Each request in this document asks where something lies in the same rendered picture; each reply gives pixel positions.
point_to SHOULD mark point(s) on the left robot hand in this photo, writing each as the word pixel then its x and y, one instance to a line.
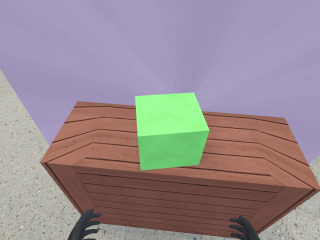
pixel 79 232

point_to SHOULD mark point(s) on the carton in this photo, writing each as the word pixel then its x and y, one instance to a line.
pixel 171 130

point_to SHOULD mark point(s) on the pedestal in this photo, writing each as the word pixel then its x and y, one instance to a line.
pixel 251 166

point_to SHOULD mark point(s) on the right robot hand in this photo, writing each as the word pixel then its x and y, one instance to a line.
pixel 247 229

